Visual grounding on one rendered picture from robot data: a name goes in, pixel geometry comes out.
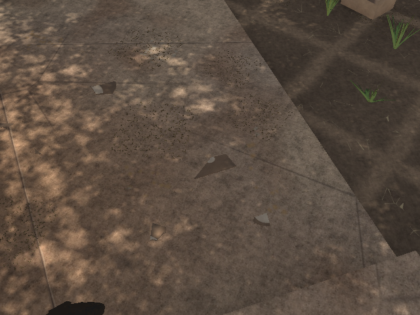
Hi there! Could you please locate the left robot hand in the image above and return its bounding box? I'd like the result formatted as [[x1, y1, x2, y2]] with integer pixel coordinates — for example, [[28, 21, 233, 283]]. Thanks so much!
[[46, 301, 105, 315]]

